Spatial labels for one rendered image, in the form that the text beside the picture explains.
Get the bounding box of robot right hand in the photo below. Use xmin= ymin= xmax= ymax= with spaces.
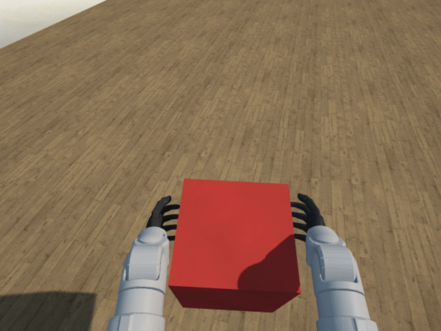
xmin=291 ymin=193 xmax=326 ymax=243

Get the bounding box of carton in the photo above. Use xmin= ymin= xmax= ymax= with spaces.
xmin=168 ymin=179 xmax=301 ymax=312

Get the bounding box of right robot forearm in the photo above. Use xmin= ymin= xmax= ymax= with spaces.
xmin=306 ymin=225 xmax=378 ymax=331

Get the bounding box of robot left hand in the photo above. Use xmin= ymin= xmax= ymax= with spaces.
xmin=146 ymin=196 xmax=180 ymax=241

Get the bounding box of left robot forearm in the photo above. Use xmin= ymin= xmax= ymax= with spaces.
xmin=107 ymin=227 xmax=170 ymax=331

